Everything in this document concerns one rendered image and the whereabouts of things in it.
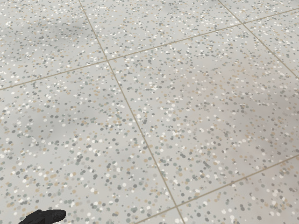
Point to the left robot hand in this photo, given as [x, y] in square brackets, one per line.
[44, 217]

